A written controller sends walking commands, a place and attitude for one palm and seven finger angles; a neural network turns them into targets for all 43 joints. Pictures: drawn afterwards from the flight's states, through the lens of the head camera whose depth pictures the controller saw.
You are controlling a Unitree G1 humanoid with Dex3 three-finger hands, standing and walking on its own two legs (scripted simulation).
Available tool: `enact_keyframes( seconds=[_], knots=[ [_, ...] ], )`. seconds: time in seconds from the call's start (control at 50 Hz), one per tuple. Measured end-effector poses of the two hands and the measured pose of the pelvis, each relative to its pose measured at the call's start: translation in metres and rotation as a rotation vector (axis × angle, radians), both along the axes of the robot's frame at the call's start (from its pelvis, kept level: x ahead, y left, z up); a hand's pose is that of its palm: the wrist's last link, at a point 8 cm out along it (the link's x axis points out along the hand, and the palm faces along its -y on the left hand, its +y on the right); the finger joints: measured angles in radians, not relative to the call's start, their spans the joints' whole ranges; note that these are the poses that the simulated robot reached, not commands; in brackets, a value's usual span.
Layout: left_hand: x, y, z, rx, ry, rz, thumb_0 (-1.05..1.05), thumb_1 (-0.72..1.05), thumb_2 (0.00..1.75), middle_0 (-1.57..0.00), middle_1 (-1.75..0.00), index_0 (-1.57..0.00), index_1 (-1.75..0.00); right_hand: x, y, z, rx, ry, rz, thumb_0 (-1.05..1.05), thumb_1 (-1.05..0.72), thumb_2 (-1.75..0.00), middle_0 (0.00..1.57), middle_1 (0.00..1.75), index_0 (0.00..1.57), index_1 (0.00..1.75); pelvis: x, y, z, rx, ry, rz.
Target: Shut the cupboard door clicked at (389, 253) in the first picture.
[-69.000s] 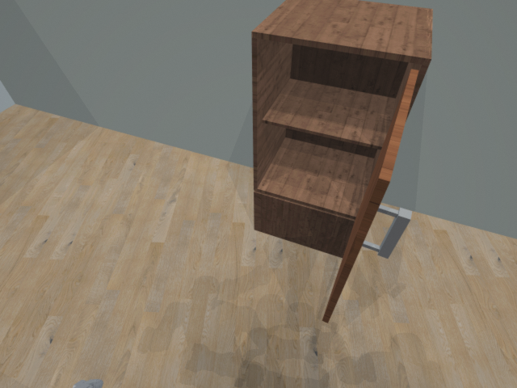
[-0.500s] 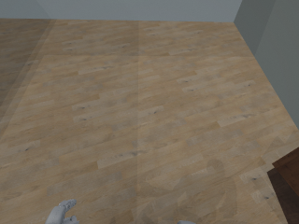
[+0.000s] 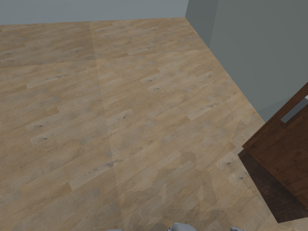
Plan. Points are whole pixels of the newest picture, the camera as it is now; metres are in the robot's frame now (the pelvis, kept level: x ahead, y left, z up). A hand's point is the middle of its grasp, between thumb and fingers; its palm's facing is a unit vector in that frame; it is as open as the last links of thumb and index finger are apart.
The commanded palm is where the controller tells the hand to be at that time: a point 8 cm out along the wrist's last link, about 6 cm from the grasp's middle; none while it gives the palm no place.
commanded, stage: turn to face it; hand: left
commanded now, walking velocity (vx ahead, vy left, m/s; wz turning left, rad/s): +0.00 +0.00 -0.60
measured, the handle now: (298, 107) +0.58 -0.52 -0.03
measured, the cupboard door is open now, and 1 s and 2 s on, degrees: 20 20 20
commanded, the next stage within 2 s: take the last steps up to it in 1.34 s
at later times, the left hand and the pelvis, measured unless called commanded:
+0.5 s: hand (109, 226) +0.15 +0.13 -0.15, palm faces -0.29 -0.92 -0.26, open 7.4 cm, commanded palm none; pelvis +0.00 -0.04 +0.00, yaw -17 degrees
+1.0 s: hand (127, 199) +0.22 +0.09 -0.15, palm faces -0.55 -0.79 -0.25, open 7.4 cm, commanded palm none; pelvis +0.01 -0.03 +0.00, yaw -36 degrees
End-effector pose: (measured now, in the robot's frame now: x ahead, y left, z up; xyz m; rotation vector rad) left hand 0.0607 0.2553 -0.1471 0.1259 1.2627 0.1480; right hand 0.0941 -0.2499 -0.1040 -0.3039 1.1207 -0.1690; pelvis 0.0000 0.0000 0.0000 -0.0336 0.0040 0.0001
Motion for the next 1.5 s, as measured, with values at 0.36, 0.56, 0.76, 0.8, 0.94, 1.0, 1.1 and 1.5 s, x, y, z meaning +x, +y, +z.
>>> enact_keyframes(
  seconds=[0.36, 0.56, 0.76, 0.8, 0.94, 1.0, 1.1, 1.5],
  knots=[
    [0.095, -0.057, 0.029, 0.095, -0.133, -0.295, 0.00, 0.90, 0.90, -0.19, -0.30, -0.19, -0.30, -0.117, -0.049, -0.046, 0.096, 0.147, -0.328, 0.00, -0.90, -0.90, 0.20, 0.30, 0.21, 0.30, -0.004, -0.034, -0.010, 0.021, -0.001, -0.224],
    [0.095, -0.085, 0.030, 0.062, -0.065, -0.390, 0.00, 0.90, 0.90, -0.20, -0.30, -0.20, -0.30, -0.110, -0.063, -0.021, 0.072, 0.069, -0.410, 0.01, -0.91, -0.90, 0.20, 0.30, 0.20, 0.30, 0.000, -0.037, 0.005, 0.047, 0.006, -0.333],
    [0.131, -0.069, 0.004, 0.028, -0.025, -0.473, 0.00, 0.90, 0.90, -0.20, -0.30, -0.20, -0.30, -0.103, -0.036, -0.007, 0.012, -0.010, -0.466, 0.00, -0.91, -0.90, 0.20, 0.30, 0.20, 0.30, 0.017, -0.016, -0.003, 0.025, 0.009, -0.469],
    [0.140, -0.070, 0.008, 0.028, -0.025, -0.495, 0.00, 0.90, 0.90, -0.20, -0.30, -0.20, -0.30, -0.112, -0.030, -0.004, 0.017, 0.003, -0.486, 0.00, -0.90, -0.90, 0.20, 0.30, 0.21, 0.30, 0.018, -0.016, 0.001, 0.017, 0.006, -0.493],
    [0.171, -0.099, 0.024, 0.042, -0.058, -0.605, 0.00, 0.91, 0.90, -0.19, -0.30, -0.19, -0.30, -0.156, -0.019, -0.011, 0.066, 0.057, -0.607, 0.00, -0.90, -0.90, 0.20, 0.30, 0.21, 0.30, 0.016, -0.023, 0.007, 0.001, 0.004, -0.584],
    [0.181, -0.123, 0.028, 0.055, -0.089, -0.664, 0.00, 0.91, 0.90, -0.19, -0.30, -0.19, -0.30, -0.182, -0.021, -0.024, 0.096, 0.079, -0.669, 0.00, -0.90, -0.90, 0.20, 0.30, 0.21, 0.30, 0.011, -0.033, 0.001, 0.008, 0.000, -0.620],
    [0.184, -0.155, 0.030, 0.076, -0.142, -0.734, 0.00, 0.90, 0.90, -0.19, -0.30, -0.20, -0.30, -0.217, -0.032, -0.046, 0.120, 0.136, -0.757, 0.00, -0.90, -0.90, 0.20, 0.30, 0.21, 0.30, 0.006, -0.045, -0.009, 0.021, -0.003, -0.657],
    [0.191, -0.170, 0.006, 0.013, -0.001, -0.802, 0.00, 0.90, 0.90, -0.20, -0.30, -0.20, -0.30, -0.197, -0.001, -0.016, 0.085, 0.083, -0.837, 0.00, -0.90, -0.90, 0.20, 0.30, 0.20, 0.30, 0.032, -0.045, 0.002, 0.019, 0.002, -0.790]
  ],
)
